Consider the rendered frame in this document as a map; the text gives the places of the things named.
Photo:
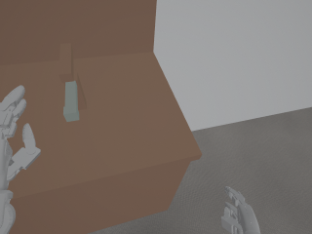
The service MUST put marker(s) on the robot left hand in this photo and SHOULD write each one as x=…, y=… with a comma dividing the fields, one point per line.
x=11, y=108

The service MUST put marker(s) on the counter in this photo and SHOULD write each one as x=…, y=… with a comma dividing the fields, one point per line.
x=127, y=154

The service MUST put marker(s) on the robot right hand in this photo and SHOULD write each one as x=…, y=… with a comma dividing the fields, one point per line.
x=243, y=218

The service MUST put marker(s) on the robot left forearm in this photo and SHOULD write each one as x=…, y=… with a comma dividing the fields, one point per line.
x=7, y=211

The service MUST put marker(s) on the tap lever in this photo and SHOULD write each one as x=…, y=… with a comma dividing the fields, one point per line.
x=70, y=109

